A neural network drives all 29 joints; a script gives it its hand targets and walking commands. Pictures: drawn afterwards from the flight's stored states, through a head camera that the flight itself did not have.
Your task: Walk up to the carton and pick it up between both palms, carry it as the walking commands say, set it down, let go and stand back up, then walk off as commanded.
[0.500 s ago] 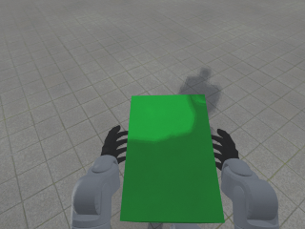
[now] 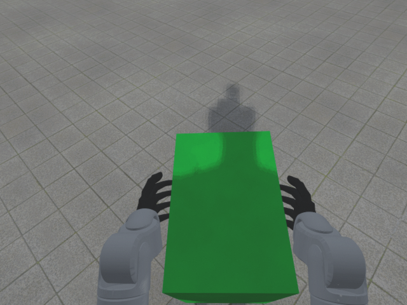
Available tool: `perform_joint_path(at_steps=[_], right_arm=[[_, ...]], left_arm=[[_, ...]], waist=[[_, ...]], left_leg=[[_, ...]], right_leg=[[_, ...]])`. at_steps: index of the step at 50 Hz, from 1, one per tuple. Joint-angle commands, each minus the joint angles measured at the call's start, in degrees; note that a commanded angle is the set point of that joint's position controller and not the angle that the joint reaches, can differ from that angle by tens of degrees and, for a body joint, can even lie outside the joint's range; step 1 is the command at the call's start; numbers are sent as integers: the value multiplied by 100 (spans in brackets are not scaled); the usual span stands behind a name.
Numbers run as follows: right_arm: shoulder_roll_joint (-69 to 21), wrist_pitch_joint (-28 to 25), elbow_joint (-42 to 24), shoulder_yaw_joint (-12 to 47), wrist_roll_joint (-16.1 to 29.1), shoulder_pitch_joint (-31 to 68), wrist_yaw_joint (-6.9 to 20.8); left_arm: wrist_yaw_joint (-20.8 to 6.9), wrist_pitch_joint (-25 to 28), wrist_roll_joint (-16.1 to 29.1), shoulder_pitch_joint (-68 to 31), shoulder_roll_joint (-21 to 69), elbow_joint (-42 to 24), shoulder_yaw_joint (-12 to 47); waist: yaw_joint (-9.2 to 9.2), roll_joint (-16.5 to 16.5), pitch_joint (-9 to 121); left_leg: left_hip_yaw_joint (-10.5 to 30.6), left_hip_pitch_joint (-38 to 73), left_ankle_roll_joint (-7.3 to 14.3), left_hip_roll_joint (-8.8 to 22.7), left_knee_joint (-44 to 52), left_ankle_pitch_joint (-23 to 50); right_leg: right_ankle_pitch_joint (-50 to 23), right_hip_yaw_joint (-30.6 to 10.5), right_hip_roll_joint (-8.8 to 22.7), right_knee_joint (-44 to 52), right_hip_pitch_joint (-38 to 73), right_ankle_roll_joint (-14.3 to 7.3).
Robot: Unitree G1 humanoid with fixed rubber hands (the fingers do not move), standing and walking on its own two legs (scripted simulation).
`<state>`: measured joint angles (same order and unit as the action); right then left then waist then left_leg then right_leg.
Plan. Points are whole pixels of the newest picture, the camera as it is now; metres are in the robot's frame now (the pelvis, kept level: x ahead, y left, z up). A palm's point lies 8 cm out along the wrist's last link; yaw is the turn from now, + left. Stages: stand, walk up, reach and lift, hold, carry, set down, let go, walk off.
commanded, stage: carry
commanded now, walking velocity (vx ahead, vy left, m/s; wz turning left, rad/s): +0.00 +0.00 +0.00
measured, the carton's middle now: (224, 224) +0.29 -0.01 +0.00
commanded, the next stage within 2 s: none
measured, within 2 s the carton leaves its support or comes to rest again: neither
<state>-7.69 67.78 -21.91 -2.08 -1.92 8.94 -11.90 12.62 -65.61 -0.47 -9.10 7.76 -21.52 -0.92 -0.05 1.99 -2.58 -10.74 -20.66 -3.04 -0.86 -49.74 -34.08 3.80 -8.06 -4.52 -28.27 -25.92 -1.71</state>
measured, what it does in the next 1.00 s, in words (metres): steps on the spot: left foot, then right foot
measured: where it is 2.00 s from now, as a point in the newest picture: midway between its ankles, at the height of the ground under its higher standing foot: outside the picture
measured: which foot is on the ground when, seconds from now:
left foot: up 0.00-0.04, down 0.06-1.00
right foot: down 0.00-0.10, up 0.12-0.46, down 0.48-0.76, up 0.78-1.00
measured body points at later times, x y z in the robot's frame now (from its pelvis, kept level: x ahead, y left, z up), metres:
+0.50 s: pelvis -0.05 -0.01 +0.00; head -0.06 -0.01 +0.45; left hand +0.24 +0.12 +0.09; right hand +0.22 -0.15 +0.08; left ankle -0.03 +0.07 -0.73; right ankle -0.01 -0.10 -0.73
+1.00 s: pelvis -0.07 -0.04 +0.01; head -0.07 -0.02 +0.46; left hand +0.22 +0.07 +0.08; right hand +0.20 -0.19 +0.09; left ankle -0.04 +0.08 -0.73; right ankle -0.08 -0.16 -0.68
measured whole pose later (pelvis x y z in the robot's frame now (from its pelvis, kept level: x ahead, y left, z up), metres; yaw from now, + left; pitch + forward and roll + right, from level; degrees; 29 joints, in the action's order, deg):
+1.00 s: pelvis -0.07 -0.04 +0.01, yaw -5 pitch +2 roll -4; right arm -7.8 67.9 -16.1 -3.3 -1.9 9.9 -10.9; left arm 12.9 -67.3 -1.8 -9.6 7.8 -18.0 -1.2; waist 0.0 -1.7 3.0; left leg -11.4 -18.6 -0.6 11.9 -33.7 -15.9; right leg 20.8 3.0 -2.7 -51.1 -26.3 -1.0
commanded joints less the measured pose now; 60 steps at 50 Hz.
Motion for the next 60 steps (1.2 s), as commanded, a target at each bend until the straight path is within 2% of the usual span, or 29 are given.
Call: perform_joint_path(at_steps=[1,2,3,4,5,6,8,9,11,15,16,19,21,23,25,27,28,32,35,38,40,43,46,52,55,57,58,59,60], right_arm=[[-5693,-292,-820,3378,1858,2300,911],[-5768,-268,-759,3346,1878,2321,931],[-5641,-253,-731,3175,1788,2174,954],[-5526,-238,-635,3137,1735,2054,992],[-5613,-272,-796,3163,1801,2392,1036],[-5463,-281,-891,3040,1714,2465,1068],[-5470,-150,-766,2958,1666,2209,1107],[-5425,-90,-721,2968,1670,2365,1099],[-5222,-74,-783,2886,1624,2609,1034],[-5257,-106,-782,2719,1644,2477,1028],[-5250,-82,-655,2717,1649,2317,1027],[-5261,-87,-685,2752,1631,2329,1028],[-5256,-116,-649,2798,1620,2396,1013],[-5100,-171,-416,2741,1483,2504,1008],[-4652,-357,683,2238,1003,2531,1044],[-5332,-316,-339,2987,1500,2828,1025],[-5615,-376,-889,3285,1788,3215,1049],[-5718,-492,-987,3278,1843,3591,985],[-5901,-400,-992,3342,1893,3227,977],[-5682,-323,-661,3165,1758,3087,1024],[-5685,-275,-669,3161,1772,3081,1012],[-5711,-300,-1023,3197,1823,3231,971],[-5721,-243,-769,3026,1793,2879,962],[-5615,-161,-529,2821,1683,2494,972],[-5661,-236,-881,2963,1719,2420,948],[-5719,-217,-814,3095,1727,2265,909],[-5657,-285,-1225,3211,1777,2522,892],[-5646,-287,-1317,3293,1738,2529,857],[-5625,-279,-1359,3377,1789,2783,837]], left_arm=[[-1033,122,1357,-2060,5291,-1024,3085],[-1023,107,1390,-2228,5300,-1104,3147],[-983,70,1405,-2240,5369,-1148,3280],[-994,46,1402,-2309,5257,-1218,3297],[-978,23,1459,-2545,5389,-1262,3421],[-985,-8,1524,-2887,5455,-1374,3585],[-933,-87,1470,-2638,5569,-1005,3460],[-932,-150,1453,-2640,5467,-889,3350],[-899,-210,1376,-2471,5450,-430,3130],[-793,-187,1442,-2825,5551,-865,3380],[-770,-212,1410,-2551,5522,-731,3311],[-763,-215,1410,-2636,5503,-960,3339],[-789,-185,1322,-2530,5506,-762,3209],[-868,-111,1144,-2334,5297,-250,2832],[-952,105,741,-2360,4807,777,2322],[-989,108,1181,-2529,5374,-200,2786],[-1007,163,1376,-2660,5637,-679,2996],[-1078,287,1429,-2675,5712,-361,2722],[-1048,223,1586,-2613,5805,-720,2996],[-1031,116,1448,-2556,5783,-469,3042],[-989,76,1491,-2853,5760,-594,3131],[-961,95,1627,-2793,5888,-667,3121],[-900,59,1643,-2855,5818,-749,3215],[-773,-53,1582,-2932,5669,-991,3338],[-770,-38,1594,-2751,5736,-1175,3419],[-806,-51,1510,-2590,5765,-1100,3241],[-870,-17,1556,-2552,5807,-1183,3239],[-900,7,1551,-2450,5724,-1132,3190],[-937,14,1595,-2365,5652,-1049,3119]], waist=[[76,1208,3070],[39,867,3138],[35,209,3074],[-44,-1062,2738],[50,-2300,2283],[31,-1956,1958],[80,-661,1751],[121,-533,1695],[104,-381,1818],[42,-1557,2314],[26,-1571,2542],[29,-1690,2587],[49,-1076,2850],[26,-26,2957],[1,524,2629],[43,948,2257],[36,605,2286],[38,723,2735],[14,363,2806],[-34,-1124,2367],[-99,-1284,2047],[-29,-428,2081],[-3,-1004,2131],[31,-2061,2106],[6,-2142,2424],[25,-1478,2654],[15,-353,2681],[74,1071,2577],[72,1211,2503]], left_leg=[[271,1765,348,-166,2566,719],[143,2568,435,-120,3155,1006],[630,3220,519,434,3696,847],[1653,3377,811,1431,3987,742],[2329,2220,1242,2433,3900,1050],[2076,1438,1460,2697,3911,1379],[1578,1043,1083,2296,3745,1506],[980,987,996,1931,3515,1699],[713,1500,809,1653,2968,3679],[414,2285,629,1572,2286,6429],[462,2433,697,1619,2176,6661],[489,2302,781,1604,1998,5615],[383,2068,613,1413,1719,4524],[336,835,322,962,1426,2296],[470,387,338,565,1389,958],[535,489,364,557,1587,1012],[432,696,340,536,1568,1304],[483,1002,408,646,1888,1485],[678,1293,398,870,2072,1704],[1982,1550,967,2203,2935,1720],[2288,1496,1475,3026,3196,2572],[1699,1667,1181,2815,2849,3613],[1376,1889,959,2579,2549,5481],[874,1458,605,2534,2335,5150],[737,1529,517,2483,1943,4934],[291,888,140,2040,1038,3934],[-49,63,-51,1552,426,1897],[-105,-1531,-332,954,-848,-299],[280,-1852,-246,879,-1555,-698]], right_leg=[[1036,-1180,1025,1708,1121,211],[1184,-738,722,1639,631,580],[919,-390,361,1164,83,836],[995,312,-123,-39,-694,1021],[1993,562,-218,-1883,-734,599],[1994,496,154,-2728,-909,445],[1667,530,240,-3260,-968,316],[1538,782,389,-2994,-747,328],[1690,1025,248,-2506,-837,297],[1800,1359,98,-1685,-595,323],[1673,1283,82,-1483,-561,261],[1151,1164,198,-189,-92,148],[282,978,414,745,686,72],[-1061,-170,1200,428,1622,-175],[40,-930,1555,820,1236,-340],[1229,-956,1616,1127,740,-349],[1087,-874,1521,1174,635,-299],[570,-552,1310,977,919,-152],[128,-196,1055,573,708,-30],[1316,619,385,-1010,-560,104],[2271,885,402,-2604,-1275,144],[2216,899,702,-2807,-1406,222],[2245,1229,464,-2765,-1248,358],[2008,1229,584,-1557,-545,247],[1762,1443,381,-526,29,219],[1019,1172,511,632,1190,-56],[-497,661,872,871,1922,-224],[-2510,-518,1749,545,2658,-606],[-2633,-643,2007,442,2556,-709]])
